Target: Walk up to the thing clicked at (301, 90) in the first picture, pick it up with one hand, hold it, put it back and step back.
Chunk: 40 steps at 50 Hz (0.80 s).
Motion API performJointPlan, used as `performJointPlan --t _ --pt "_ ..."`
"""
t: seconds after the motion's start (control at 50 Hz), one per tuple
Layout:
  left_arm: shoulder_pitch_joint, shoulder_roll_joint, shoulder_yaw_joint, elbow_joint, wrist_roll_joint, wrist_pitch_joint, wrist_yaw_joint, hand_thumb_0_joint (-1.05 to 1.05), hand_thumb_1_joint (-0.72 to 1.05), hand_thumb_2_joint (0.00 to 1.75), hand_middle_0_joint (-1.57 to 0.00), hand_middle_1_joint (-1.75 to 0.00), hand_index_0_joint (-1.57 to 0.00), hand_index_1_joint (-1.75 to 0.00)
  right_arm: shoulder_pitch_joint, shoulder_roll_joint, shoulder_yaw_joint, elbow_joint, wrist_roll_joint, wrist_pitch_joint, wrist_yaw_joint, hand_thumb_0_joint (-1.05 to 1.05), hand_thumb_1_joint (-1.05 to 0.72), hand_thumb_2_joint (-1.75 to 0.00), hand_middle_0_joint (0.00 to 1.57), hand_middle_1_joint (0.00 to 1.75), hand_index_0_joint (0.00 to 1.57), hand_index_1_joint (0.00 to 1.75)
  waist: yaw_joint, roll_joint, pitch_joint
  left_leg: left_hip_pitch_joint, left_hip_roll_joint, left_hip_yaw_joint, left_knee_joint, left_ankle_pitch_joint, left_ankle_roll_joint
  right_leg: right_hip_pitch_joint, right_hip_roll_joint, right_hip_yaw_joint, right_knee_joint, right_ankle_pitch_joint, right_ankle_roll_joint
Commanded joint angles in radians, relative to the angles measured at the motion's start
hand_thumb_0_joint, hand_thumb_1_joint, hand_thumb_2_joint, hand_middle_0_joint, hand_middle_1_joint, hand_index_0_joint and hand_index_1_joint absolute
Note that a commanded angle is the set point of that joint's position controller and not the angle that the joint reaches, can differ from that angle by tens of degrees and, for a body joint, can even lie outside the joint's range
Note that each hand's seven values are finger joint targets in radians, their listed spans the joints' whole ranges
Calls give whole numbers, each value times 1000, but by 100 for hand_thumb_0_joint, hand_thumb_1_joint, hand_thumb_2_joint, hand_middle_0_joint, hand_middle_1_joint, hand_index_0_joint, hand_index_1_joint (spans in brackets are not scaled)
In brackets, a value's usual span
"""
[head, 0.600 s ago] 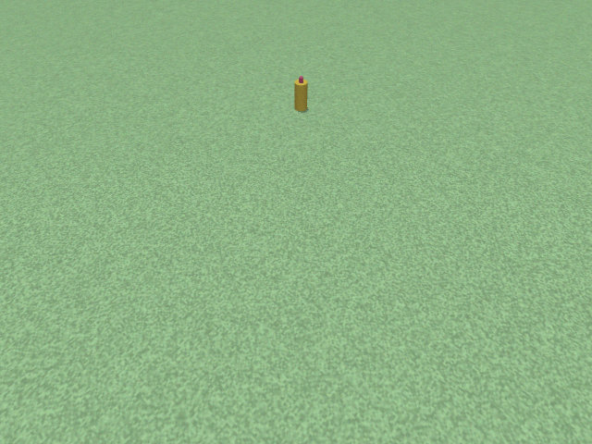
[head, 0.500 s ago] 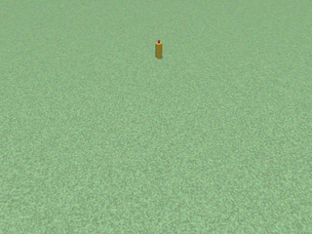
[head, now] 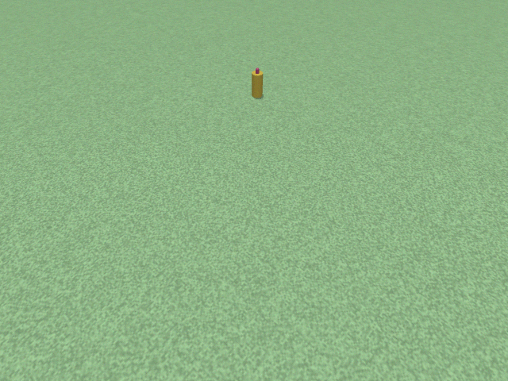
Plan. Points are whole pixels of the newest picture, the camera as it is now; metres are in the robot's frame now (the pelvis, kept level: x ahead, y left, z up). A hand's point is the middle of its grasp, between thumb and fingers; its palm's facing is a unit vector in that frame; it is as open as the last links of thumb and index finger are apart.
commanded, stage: stand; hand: left
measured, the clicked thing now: (257, 82) +2.16 -0.02 -0.68
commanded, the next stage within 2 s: walk up in 0.52 s
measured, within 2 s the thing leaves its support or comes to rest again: neither
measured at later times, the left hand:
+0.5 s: hand out of the picture +0.07 +0.25 -0.16, palm faces -0.03 -0.94 -0.34, open 7.4 cm
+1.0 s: hand (147, 356) +0.20 +0.20 -0.13, palm faces +0.00 -0.91 -0.42, open 7.4 cm
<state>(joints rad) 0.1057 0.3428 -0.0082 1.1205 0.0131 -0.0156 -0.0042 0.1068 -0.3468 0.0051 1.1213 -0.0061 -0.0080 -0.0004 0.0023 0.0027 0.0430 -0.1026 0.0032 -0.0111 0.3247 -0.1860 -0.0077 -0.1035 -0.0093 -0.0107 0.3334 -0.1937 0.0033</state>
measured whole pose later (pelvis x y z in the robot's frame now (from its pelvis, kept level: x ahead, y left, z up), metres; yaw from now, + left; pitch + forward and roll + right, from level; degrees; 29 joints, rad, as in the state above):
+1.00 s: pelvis +0.14 -0.09 -0.01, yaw -3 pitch -3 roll -1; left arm 0.28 0.42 0.07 0.99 0.02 -0.09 -0.07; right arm 0.21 -0.46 -0.09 1.04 -0.02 -0.03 0.07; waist 0.04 0.08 -0.02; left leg -0.41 0.01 -0.02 1.07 -0.37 0.03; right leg -0.14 -0.02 -0.10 0.48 -0.29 -0.02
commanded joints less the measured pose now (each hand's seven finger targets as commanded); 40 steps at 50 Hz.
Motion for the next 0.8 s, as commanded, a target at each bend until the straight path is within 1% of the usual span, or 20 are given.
performJointPlan --t 0.0,0.18,0.28,0.36,0.4,0.48,0.5,0.52,0.54,0.56,0.58,0.6,0.62,0.64,0.66,0.68,0.7,0.72,0.76,0.78 --pt "-32 213 45 -58 -5 -18 18 0 90 90 -20 -30 -20 -30 -47 -208 -39 -57 0 -24 -11 0 -90 -90 20 30 20 30 2 -6 -57 1 120 -86 -41 158 29 5 -118 88 -53 162 -27" --pt "-31 214 46 -56 -7 -17 14 0 90 90 -20 -30 -20 -30 -31 -209 -38 -53 -2 -25 -10 0 -90 -90 20 30 20 30 -2 3 -45 -12 117 -88 -58 106 28 -5 -117 96 -71 106 -28" --pt "-31 216 46 -61 -4 -20 15 0 90 90 -20 -30 -20 -30 -35 -210 -40 -59 -1 -26 -9 0 -90 -90 20 30 20 30 -1 -4 -86 8 123 -84 -41 165 34 27 -126 95 -54 178 -29" --pt "-24 210 42 -55 -7 -18 15 0 90 90 -20 -30 -20 -30 -32 -208 -36 -54 -1 -25 -9 0 -90 -90 20 30 20 30 0 6 -56 -9 120 -88 -53 146 32 9 -122 91 -60 148 -25" --pt "-26 221 47 -54 -5 -16 15 0 90 90 -20 -30 -20 -30 -24 -206 -37 -52 -2 -24 -10 0 -90 -90 20 30 20 30 -1 -10 -60 -6 120 -91 -57 135 29 9 -121 91 -56 128 -28" --pt "-11 209 42 -52 -5 -17 14 0 90 90 -20 -30 -20 -30 -27 -214 -39 -51 0 -26 -9 0 -90 -90 20 30 20 30 2 0 -57 1 119 -91 -53 147 31 4 -119 89 -63 139 -25" --pt "30 349 125 -127 17 -33 -28 0 90 90 -20 -30 -20 -30 40 -331 -119 -122 -24 -54 19 0 -90 -90 20 30 20 30 -1 -31 -198 22 115 -118 47 -452 107 -23 -75 113 48 -398 -63" --pt "-28 325 123 -140 22 -34 -42 0 90 90 -20 -30 -20 -30 22 -339 -129 -114 -36 -56 33 0 -90 -90 20 30 20 30 -10 19 -85 -41 131 -152 27 -564 117 -182 -82 123 114 -489 -69" --pt "-80 296 121 -160 21 -32 -50 0 90 90 -20 -30 -20 -30 34 -337 -134 -120 -40 -56 40 0 -90 -90 20 30 20 30 -31 67 -10 -38 159 -193 -24 -623 131 -321 -60 91 167 -479 -57" --pt "-122 265 119 -187 26 -34 -59 0 90 90 -20 -30 -20 -30 68 -343 -145 -123 -35 -58 43 0 -90 -90 20 30 20 30 -57 106 28 -1 239 -284 -97 -659 173 -433 -45 50 269 -393 -44" --pt "-168 254 117 -215 25 -36 -64 0 90 90 -20 -30 -20 -30 102 -364 -161 -127 -35 -67 42 0 -90 -90 20 30 20 30 -88 171 71 49 364 -420 -200 -622 231 -555 -37 8 442 -271 -25" --pt "-187 261 116 -232 23 -40 -67 0 90 90 -20 -30 -20 -30 108 -378 -168 -137 -35 -78 41 0 -90 -90 20 30 20 30 -89 133 84 96 430 -480 -239 -540 269 -619 -80 81 467 -273 -20" --pt "-162 275 115 -230 19 -45 -74 0 90 90 -20 -30 -20 -30 107 -374 -174 -146 -33 -84 40 0 -90 -90 20 30 20 30 -77 97 51 168 430 -462 -237 -483 274 -617 -101 94 432 -275 -23" --pt "-132 283 114 -222 18 -51 -80 0 90 90 -20 -30 -20 -30 102 -364 -170 -155 -30 -87 42 0 -90 -90 20 30 20 30 -64 91 10 198 400 -423 -232 -486 267 -607 -110 91 443 -275 -15" --pt "-112 287 118 -215 17 -50 -90 0 90 90 -20 -30 -20 -30 83 -352 -168 -170 -34 -86 45 0 -90 -90 20 30 20 30 -55 97 -8 171 355 -347 -226 -490 243 -565 -109 73 426 -272 -8" --pt "-75 287 123 -208 17 -45 -99 0 90 90 -20 -30 -20 -30 51 -359 -169 -186 -37 -86 48 0 -90 -90 20 30 20 30 -31 129 -20 110 324 -290 -225 -499 223 -488 -100 47 418 -250 0" --pt "-42 284 124 -206 17 -42 -105 0 90 90 -20 -30 -20 -30 8 -366 -171 -198 -35 -86 52 0 -90 -90 20 30 20 30 -9 172 -11 32 307 -236 -220 -493 207 -405 -102 29 393 -217 2" --pt "-10 286 125 -200 15 -42 -106 0 90 90 -20 -30 -20 -30 -26 -366 -171 -209 -34 -84 55 0 -90 -90 20 30 20 30 10 201 -14 -16 284 -188 -204 -453 190 -322 -100 13 348 -178 2" --pt "74 286 134 -167 14 -43 -103 0 90 90 -20 -30 -20 -30 -93 -348 -165 -227 -36 -77 61 0 -90 -90 20 30 20 30 64 172 -39 -128 215 -70 -116 -408 159 -121 -78 -40 252 -81 2" --pt "161 289 141 -137 11 -46 -97 0 90 90 -20 -30 -20 -30 -123 -338 -160 -235 -37 -73 61 0 -90 -90 20 30 20 30 114 123 -49 -213 179 -10 -16 -440 143 17 -62 -78 185 5 3"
